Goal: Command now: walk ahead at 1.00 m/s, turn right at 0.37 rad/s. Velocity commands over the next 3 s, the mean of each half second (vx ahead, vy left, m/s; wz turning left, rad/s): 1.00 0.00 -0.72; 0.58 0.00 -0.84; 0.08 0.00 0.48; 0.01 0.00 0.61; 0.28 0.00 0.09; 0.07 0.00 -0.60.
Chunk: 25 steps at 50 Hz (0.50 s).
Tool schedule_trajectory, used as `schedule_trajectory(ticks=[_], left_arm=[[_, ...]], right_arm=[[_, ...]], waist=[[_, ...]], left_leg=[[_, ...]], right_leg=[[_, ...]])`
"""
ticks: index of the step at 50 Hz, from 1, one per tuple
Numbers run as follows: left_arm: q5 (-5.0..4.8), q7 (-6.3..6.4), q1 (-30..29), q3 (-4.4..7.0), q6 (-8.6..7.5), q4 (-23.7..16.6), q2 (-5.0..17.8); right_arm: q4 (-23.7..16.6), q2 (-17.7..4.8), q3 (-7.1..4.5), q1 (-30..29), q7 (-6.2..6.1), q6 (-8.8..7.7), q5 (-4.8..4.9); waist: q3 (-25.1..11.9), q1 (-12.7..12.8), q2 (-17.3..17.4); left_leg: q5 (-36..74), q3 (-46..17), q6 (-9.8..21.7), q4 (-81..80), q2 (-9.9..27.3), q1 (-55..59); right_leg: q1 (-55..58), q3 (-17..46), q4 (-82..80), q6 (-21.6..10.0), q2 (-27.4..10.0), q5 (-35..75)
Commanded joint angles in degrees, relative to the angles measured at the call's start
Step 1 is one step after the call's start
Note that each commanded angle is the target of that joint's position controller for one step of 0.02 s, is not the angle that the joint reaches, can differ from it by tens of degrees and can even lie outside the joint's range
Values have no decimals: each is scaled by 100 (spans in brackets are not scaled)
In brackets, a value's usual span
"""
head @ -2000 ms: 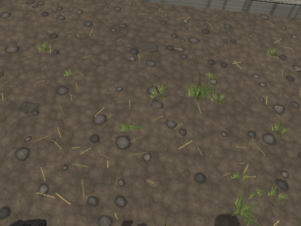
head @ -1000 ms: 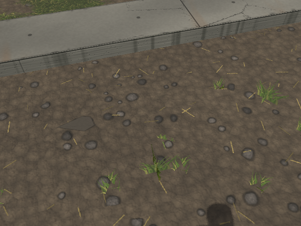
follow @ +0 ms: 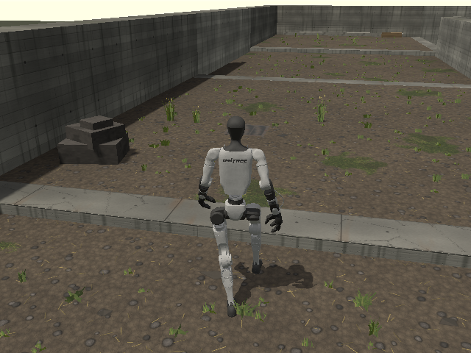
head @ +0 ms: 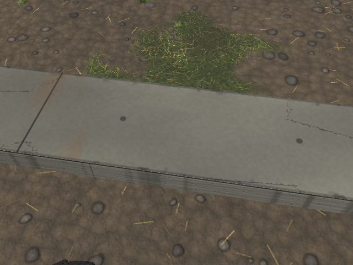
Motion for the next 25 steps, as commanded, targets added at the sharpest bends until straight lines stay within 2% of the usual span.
schedule_trajectory(ticks=[1, 3, 4, 5, 6, 7, 8, 9, 10, 11, 13, 14, 15, 16, 17, 19, 20, 21, 22, 23, 24, 25], left_arm=[[-56, -57, -438, 77, -108, -254, 320], [28, -41, -142, 187, -100, -88, 650], [31, -28, 489, 277, -70, 117, 879], [17, -5, 1625, 390, -36, 484, 1105], [9, 48, 3037, 529, -4, 892, 1294], [-8, 131, 3610, 654, 65, 1119, 1468], [176, 163, 2791, 742, 99, 995, 1886], [89, 136, 2365, 742, 110, 745, 1510], [48, 164, 2120, 683, 108, 743, 1186], [50, 164, 1929, 631, 100, 788, 955], [8, 223, 1788, 555, -21, 820, 889], [2, 207, 1745, 552, -92, 798, 939], [-12, 183, 1733, 582, -161, 769, 1048], [-14, 183, 1740, 620, -199, 743, 1140], [-20, 188, 1781, 638, -216, 732, 1136], [-94, 167, 1863, 683, -219, 727, 1154], [-93, 154, 2029, 696, -204, 781, 1111], [-53, 177, 2168, 713, -184, 763, 1133], [-24, 216, 2331, 722, -148, 769, 1095], [-31, 268, 2716, 619, -102, 948, 814], [31, 294, 2533, 627, -80, 994, 927], [-32, 285, 1964, 720, -105, 881, 1287]], right_arm=[[-153, -872, -162, 126, -92, -158, -14], [-132, -1031, -196, 50, -249, -68, -109], [-178, -1138, -232, -108, -331, 26, -219], [-258, -1228, -265, -386, -384, 124, -303], [-420, -1388, -319, -969, -413, 211, -316], [-516, -1014, -233, -1380, -344, 169, -322], [-1010, -174, -1, -685, -187, 41, -50], [-1124, -462, 104, -881, -185, -84, -115], [-1175, -640, 112, -1232, -134, -154, -160], [-1190, -635, 136, -1319, -104, -166, -216], [-1298, -520, 217, -1382, -65, 68, -439], [-1352, -455, 265, -1403, -56, 183, -462], [-1485, -438, 303, -1628, -40, 244, -458], [-1653, -428, 337, -1980, -14, 255, -420], [-1803, -395, 370, -2367, 11, 242, -348], [-2001, -184, 458, -2903, 24, 222, -225], [-1991, -85, 478, -2864, -7, 224, -161], [-2001, -219, 438, -2861, -48, 225, -131], [-2052, -406, 385, -2880, -78, 199, -160], [-2039, -514, 339, -2809, -79, 103, -302], [-2065, -430, 329, -2441, -103, -14, -280], [-1851, -560, 243, -1576, -177, -99, -185]], waist=[[196, 40, 302], [-170, 331, 660], [-570, 705, 796], [-1000, 1253, 829], [-1311, 2057, 714], [-1201, 2197, -78], [-1504, 866, -2005], [-1854, 1082, -652], [-1061, 859, 207], [-472, 547, 692], [83, 159, 715], [216, 64, 557], [306, 68, 457], [403, 143, 353], [482, 270, 253], [413, 561, 97], [89, 677, -117], [-103, 762, -286], [-269, 795, -196], [-680, 777, 286], [-1146, 487, 173], [-1527, -70, 231]], left_leg=[[5797, 341, -523, -368, 1490, -791], [7366, 517, -710, 279, 1677, -90], [8050, 572, -778, 1102, 1794, 59], [8553, 616, -810, 2459, 1861, -114], [8114, 691, -833, 4544, 1771, -866], [3252, 663, -741, 7068, 940, -2434], [-1575, -47, -1144, 9160, 196, -5564], [-967, -833, -902, 8803, 573, -5903], [-362, -919, -792, 8086, 931, -5729], [-173, -772, -755, 7414, 1159, -5370], [-282, -672, -941, 6785, 1406, -4850], [-349, -553, -1036, 6345, 1503, -4628], [-291, -372, -1117, 5783, 1552, -4415], [35, -206, -1196, 5174, 1562, -4256], [494, -79, -1257, 4529, 1532, -4094], [1628, 119, -1239, 3262, 1315, -3568], [1971, 202, -1190, 3214, 1154, -3259], [1854, 122, -1115, 3318, 1124, -3558], [1488, 12, -1029, 3243, 1092, -4006], [627, 241, -726, 2995, 912, -3589], [459, 142, -633, 2454, 756, -2413], [957, -160, -715, 1681, 808, -970]], right_leg=[[1425, -493, -704, -303, 629, 782], [1823, -664, -845, -401, 1067, 328], [2431, -727, -762, -450, 1349, -77], [3373, -685, -629, -547, 1538, -483], [4542, -278, -933, -829, 1308, -764], [5515, 390, -705, -1072, 852, -1344], [7136, 3704, -1152, -2341, -526, -1624], [6919, 4904, -2390, -2395, -777, -2949], [5825, 4541, -2841, -2065, -664, -3544], [4733, 4089, -3050, -1797, -457, -3218], [3326, 3287, -3206, -1584, 83, -2412], [2788, 2963, -3291, -1558, 289, -2123], [2347, 2671, -3393, -1549, 482, -1754], [2054, 2496, -3500, -1533, 620, -1379], [1886, 2368, -3545, -1437, 748, -1000], [1937, 2110, -3390, -1045, 1004, 247], [2235, 2093, -3190, -918, 934, 982], [2945, 2270, -2887, -872, 799, 1543], [3749, 2327, -2440, -807, 815, 2151], [4331, 2193, -1508, -468, 1040, 4190], [4035, 2322, -401, -280, 1065, 5234], [3283, 2535, 791, -185, 1154, 5064]])
Next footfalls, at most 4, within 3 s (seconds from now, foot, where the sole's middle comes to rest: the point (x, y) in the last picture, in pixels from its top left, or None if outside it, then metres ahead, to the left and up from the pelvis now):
0.12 right None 0.35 -0.09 -0.76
0.42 left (158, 218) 0.65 0.06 -0.76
0.80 right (257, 145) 0.90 -0.36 -0.65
1.32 left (250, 101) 1.16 -0.38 -0.65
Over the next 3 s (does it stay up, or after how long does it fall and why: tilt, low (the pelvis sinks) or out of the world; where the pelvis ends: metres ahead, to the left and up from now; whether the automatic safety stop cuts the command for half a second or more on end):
stays up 1.22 -0.48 0.11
